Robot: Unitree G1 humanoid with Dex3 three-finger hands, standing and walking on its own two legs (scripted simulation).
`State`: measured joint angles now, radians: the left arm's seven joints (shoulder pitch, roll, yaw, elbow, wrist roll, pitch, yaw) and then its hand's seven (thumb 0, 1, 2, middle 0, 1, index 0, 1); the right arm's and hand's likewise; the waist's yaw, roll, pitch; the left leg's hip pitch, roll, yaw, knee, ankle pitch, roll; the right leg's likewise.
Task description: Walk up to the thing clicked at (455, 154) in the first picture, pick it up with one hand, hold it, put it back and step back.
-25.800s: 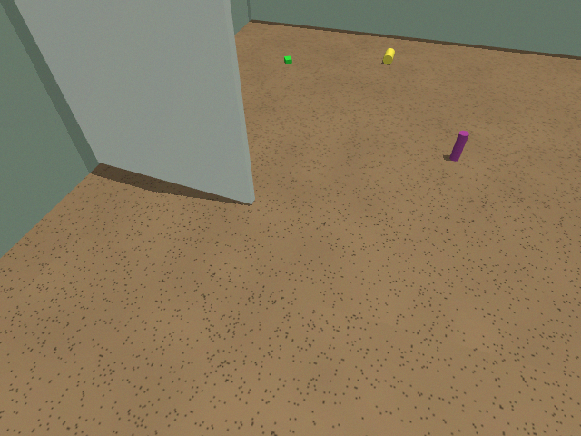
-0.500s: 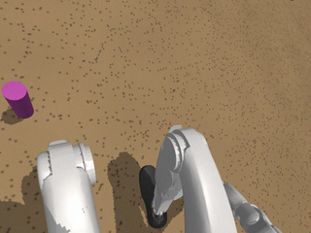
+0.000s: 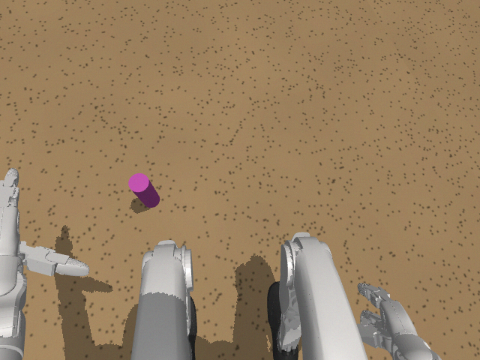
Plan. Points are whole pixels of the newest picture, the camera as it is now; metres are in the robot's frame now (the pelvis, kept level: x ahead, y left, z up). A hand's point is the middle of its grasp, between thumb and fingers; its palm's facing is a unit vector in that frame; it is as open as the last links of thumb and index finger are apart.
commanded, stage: home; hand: left
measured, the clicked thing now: (145, 192) +0.47 +0.23 -0.37
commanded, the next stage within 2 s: none
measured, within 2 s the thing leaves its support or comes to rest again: neither
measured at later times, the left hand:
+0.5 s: hand (16, 258) +0.27 +0.22 +0.12, palm faces +0.17 -0.92 -0.36, open 17.5 cm
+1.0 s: hand out of the picture +0.24 +0.20 +0.21, palm faces +0.19 -0.94 -0.30, open 17.6 cm
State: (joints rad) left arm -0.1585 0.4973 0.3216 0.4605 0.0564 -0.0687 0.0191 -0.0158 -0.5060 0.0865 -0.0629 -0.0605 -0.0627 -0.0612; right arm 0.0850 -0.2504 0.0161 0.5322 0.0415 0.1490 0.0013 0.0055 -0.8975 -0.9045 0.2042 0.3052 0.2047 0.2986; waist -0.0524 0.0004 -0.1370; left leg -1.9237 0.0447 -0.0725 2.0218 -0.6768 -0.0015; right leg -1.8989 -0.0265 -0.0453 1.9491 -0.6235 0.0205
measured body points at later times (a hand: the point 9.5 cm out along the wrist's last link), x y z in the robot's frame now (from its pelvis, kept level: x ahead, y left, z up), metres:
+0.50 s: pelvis +0.07 -0.01 +0.21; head +0.15 +0.02 +0.65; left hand +0.26 +0.27 +0.14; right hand +0.24 -0.25 +0.12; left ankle +0.08 +0.12 -0.42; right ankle +0.10 -0.13 -0.42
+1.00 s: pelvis +0.08 +0.00 +0.26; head +0.11 +0.00 +0.71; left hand +0.22 +0.25 +0.23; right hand +0.27 -0.22 +0.20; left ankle +0.08 +0.12 -0.42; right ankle +0.10 -0.13 -0.42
